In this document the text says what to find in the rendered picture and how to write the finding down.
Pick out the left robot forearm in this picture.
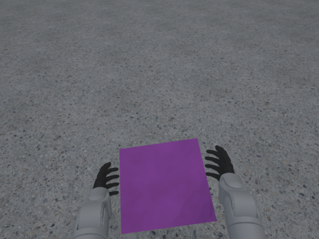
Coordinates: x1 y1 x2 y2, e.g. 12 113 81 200
72 187 112 239

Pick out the right robot hand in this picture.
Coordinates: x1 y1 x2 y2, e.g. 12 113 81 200
205 145 235 181

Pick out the left robot hand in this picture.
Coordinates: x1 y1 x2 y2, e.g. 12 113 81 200
93 162 119 196

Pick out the right robot forearm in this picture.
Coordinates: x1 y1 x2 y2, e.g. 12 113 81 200
218 173 266 239

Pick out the carton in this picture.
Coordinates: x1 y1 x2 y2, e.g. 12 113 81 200
119 138 217 234

